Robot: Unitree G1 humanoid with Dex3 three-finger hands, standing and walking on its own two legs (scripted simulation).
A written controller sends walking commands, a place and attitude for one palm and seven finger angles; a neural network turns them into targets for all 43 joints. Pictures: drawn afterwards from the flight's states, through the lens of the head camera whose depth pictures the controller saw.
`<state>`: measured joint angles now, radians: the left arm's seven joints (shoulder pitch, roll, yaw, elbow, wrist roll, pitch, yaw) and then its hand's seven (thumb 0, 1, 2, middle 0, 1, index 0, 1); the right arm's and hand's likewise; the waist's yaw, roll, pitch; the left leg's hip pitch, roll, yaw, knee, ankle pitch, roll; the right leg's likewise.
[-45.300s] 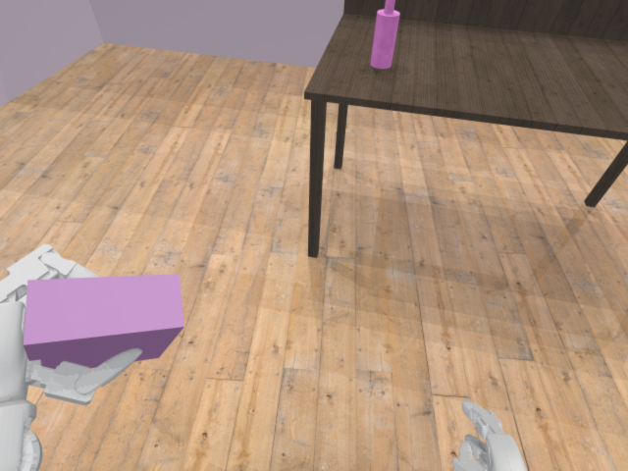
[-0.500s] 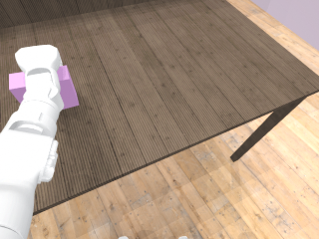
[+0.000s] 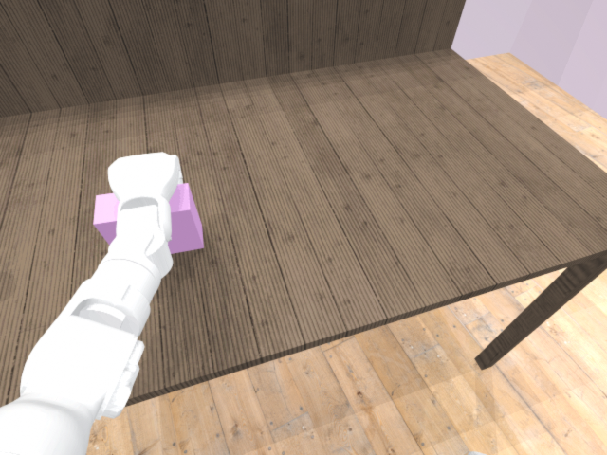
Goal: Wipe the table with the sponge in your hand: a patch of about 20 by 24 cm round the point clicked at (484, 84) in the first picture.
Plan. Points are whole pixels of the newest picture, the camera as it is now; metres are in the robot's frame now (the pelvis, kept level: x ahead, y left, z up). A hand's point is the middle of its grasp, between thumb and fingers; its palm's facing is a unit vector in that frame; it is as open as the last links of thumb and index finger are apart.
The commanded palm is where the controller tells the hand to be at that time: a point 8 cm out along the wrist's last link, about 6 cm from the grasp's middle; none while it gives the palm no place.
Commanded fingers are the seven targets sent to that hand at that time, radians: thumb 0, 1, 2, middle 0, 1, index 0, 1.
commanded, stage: wipe back along the third lane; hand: left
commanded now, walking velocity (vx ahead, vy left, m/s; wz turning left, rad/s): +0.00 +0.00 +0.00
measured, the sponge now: (157, 230) +0.44 +0.25 +0.02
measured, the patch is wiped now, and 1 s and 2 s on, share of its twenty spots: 0.95 0.95 0.95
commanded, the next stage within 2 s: slide back across to the middle lane in 1.00 s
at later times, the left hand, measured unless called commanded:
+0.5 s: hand (158, 227) +0.40 +0.22 +0.08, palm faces +0.00 +0.00 -1.00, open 9.3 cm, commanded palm +0.36 +0.19 +0.11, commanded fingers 0.00 0.10 1.30 -1.20 -1.60 -1.20 -1.60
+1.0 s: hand (165, 256) +0.35 +0.19 +0.08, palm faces +0.04 -0.03 -1.00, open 9.3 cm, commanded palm +0.31 +0.18 +0.11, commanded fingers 0.00 0.10 1.30 -1.20 -1.60 -1.20 -1.60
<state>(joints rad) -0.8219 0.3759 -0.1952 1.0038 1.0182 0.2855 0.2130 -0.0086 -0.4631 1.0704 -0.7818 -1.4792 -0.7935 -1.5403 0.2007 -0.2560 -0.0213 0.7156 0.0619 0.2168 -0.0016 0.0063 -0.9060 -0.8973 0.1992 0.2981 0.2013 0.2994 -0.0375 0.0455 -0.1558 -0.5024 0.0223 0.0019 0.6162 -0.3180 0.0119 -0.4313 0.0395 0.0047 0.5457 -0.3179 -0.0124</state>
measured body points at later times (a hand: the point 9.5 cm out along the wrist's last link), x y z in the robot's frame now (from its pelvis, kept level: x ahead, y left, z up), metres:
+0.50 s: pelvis +0.01 +0.00 +0.01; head +0.01 -0.02 +0.46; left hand +0.40 +0.21 +0.13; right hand +0.16 -0.24 -0.12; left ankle -0.02 +0.11 -0.73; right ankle -0.04 -0.12 -0.73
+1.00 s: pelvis +0.00 -0.01 +0.01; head -0.01 -0.04 +0.46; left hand +0.35 +0.19 +0.13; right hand +0.19 -0.24 -0.10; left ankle -0.02 +0.11 -0.73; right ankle -0.04 -0.12 -0.73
